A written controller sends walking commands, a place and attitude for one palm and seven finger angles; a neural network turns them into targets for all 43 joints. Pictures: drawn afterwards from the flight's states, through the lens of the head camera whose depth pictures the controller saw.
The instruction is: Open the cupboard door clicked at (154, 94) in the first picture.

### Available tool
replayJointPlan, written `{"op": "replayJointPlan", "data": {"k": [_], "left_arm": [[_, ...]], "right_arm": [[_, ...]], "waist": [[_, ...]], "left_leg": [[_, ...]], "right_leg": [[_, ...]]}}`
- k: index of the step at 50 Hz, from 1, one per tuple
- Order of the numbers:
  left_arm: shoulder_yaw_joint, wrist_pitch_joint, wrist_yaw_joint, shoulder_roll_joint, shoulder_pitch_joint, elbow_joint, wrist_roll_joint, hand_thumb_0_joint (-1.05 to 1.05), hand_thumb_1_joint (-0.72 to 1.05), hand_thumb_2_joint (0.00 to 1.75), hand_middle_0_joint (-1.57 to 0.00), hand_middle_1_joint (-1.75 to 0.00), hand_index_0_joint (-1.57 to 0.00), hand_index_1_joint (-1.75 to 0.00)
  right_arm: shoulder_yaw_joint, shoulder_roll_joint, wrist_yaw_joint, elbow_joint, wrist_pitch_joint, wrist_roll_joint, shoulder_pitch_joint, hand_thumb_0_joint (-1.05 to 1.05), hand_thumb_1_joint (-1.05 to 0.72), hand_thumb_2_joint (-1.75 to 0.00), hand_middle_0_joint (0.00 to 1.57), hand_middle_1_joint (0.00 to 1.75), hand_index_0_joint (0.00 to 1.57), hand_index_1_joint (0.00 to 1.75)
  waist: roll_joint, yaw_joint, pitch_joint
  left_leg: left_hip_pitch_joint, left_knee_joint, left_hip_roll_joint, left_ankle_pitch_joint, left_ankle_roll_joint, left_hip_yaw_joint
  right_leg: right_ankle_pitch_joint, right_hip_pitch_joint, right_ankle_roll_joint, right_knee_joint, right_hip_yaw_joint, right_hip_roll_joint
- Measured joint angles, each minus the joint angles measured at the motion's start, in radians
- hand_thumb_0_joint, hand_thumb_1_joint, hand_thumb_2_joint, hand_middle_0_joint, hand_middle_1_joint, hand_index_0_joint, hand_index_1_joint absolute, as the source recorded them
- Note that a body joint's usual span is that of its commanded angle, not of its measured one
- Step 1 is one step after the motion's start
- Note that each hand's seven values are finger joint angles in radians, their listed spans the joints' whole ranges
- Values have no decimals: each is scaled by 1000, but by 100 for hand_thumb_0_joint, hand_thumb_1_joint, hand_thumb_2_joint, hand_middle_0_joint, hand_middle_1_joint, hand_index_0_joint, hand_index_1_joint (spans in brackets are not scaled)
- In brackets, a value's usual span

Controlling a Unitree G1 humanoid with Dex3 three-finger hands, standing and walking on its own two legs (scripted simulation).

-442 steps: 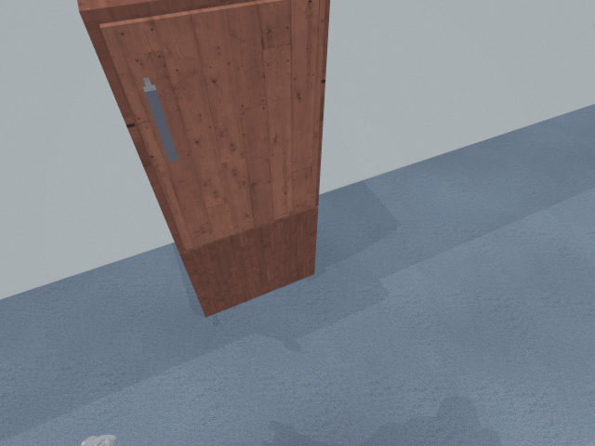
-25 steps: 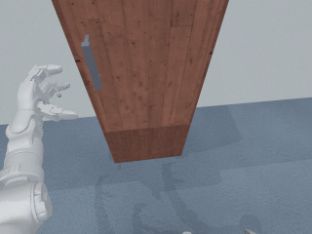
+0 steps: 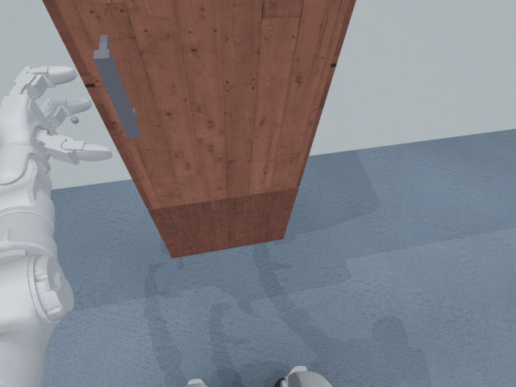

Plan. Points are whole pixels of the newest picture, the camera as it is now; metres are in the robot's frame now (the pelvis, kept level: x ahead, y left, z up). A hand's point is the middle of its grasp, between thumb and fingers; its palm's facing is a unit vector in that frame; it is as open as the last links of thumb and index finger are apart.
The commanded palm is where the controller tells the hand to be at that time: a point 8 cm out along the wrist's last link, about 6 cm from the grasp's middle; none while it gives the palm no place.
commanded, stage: move the hooked fingers beside the handle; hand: left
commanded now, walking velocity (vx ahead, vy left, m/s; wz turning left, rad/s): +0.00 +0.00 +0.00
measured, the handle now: (120, 90) +0.56 +0.20 +0.11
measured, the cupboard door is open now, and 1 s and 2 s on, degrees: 0 0 0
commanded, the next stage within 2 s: slide the fingers in behind the handle in 0.90 s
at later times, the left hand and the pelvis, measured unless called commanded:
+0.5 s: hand (75, 117) +0.50 +0.25 +0.11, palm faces +0.15 -0.99 +0.00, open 14.0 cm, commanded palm +0.47 +0.29 +0.11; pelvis +0.00 +0.00 +0.00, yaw +0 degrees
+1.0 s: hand (86, 114) +0.51 +0.24 +0.11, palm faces +0.15 -0.99 -0.01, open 14.0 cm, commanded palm +0.48 +0.28 +0.11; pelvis +0.01 +0.00 +0.00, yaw +0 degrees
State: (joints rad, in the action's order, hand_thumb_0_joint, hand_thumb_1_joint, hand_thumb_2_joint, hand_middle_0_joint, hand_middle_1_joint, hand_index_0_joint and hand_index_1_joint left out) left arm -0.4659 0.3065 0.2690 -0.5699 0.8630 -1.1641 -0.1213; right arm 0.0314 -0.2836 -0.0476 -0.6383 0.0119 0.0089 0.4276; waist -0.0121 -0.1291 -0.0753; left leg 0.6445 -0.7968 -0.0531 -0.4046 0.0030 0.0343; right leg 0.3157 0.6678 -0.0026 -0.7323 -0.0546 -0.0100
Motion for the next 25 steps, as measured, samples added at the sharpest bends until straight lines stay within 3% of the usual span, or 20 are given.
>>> {"op": "replayJointPlan", "data": {"k": [10, 25], "left_arm": [[-8, 3, -11, -34, 63, -47, 24, -1, -50, 30, -30, -120, -30, -120], [-16, 13, -16, -23, 19, -12, 25, -1, -50, 30, -30, -120, -30, -120]], "right_arm": [[1, -2, 7, 6, 17, -11, 10, 0, -90, -90, 21, 30, 20, 30], [4, 9, 13, 27, 37, -11, 4, 0, -90, -90, 21, 30, 20, 30]], "waist": [[2, -24, -3], [0, -18, -7]], "left_leg": [[39, -17, -3, -5, 2, -4], [45, -28, -6, -16, 5, -2]], "right_leg": [[-2, 33, -2, -5, -3, 3], [4, 36, -5, -8, 0, 6]]}}
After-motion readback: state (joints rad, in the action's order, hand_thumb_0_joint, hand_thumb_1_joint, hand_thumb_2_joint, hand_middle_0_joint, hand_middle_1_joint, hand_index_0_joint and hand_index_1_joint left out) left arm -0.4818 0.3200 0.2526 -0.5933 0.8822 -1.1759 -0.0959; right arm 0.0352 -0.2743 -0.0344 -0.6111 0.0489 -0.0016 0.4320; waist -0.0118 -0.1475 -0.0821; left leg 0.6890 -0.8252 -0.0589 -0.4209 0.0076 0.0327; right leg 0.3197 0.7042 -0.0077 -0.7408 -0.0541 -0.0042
